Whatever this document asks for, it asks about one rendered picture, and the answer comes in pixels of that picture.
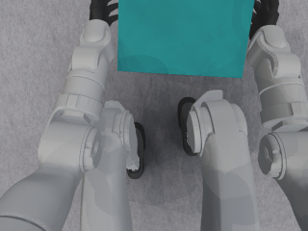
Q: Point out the robot left upper arm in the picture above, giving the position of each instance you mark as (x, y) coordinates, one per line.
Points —
(42, 200)

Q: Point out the robot right upper arm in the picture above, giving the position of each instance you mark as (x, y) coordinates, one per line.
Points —
(284, 157)

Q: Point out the robot left forearm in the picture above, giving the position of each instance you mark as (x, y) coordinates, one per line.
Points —
(85, 81)

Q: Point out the left robot hand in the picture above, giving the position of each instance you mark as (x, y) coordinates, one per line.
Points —
(100, 10)

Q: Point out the robot right forearm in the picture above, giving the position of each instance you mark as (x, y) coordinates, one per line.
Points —
(279, 81)

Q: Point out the right robot hand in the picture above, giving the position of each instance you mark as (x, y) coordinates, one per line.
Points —
(266, 14)

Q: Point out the robot right foot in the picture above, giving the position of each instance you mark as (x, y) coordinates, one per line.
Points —
(183, 110)

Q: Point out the carton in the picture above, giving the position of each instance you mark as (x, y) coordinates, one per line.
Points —
(184, 37)

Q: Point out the right robot shin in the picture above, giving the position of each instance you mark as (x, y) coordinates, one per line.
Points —
(212, 95)

